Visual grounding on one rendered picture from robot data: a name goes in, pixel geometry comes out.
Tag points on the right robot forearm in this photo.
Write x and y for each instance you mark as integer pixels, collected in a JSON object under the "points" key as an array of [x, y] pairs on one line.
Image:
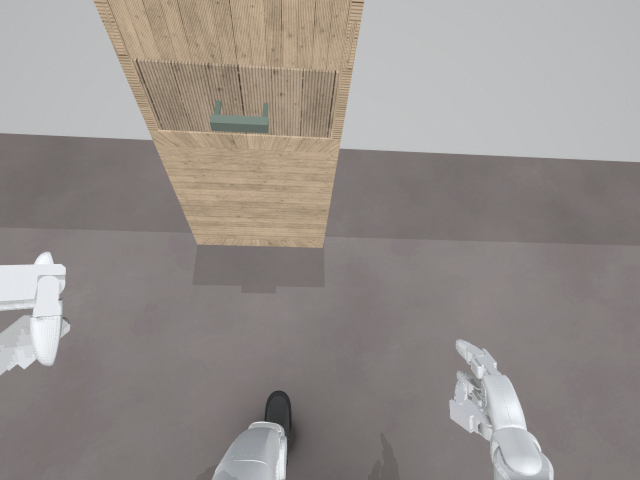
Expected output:
{"points": [[516, 455]]}

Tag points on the cabinet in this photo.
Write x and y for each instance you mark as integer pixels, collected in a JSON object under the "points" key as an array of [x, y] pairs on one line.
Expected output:
{"points": [[243, 189]]}

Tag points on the drawer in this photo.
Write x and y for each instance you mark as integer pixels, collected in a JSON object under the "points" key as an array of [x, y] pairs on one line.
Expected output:
{"points": [[182, 95]]}

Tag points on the robot left shin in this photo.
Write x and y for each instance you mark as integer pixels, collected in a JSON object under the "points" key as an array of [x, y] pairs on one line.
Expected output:
{"points": [[274, 426]]}

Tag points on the right robot hand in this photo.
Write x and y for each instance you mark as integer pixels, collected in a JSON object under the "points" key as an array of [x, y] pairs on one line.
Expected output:
{"points": [[494, 404]]}

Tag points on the left robot hand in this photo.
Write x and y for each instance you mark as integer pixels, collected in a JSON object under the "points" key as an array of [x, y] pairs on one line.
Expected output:
{"points": [[34, 336]]}

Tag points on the handle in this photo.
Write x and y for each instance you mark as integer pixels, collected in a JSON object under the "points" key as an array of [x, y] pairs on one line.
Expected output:
{"points": [[233, 123]]}

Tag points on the robot left foot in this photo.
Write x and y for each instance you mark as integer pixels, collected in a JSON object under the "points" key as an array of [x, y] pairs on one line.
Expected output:
{"points": [[278, 410]]}

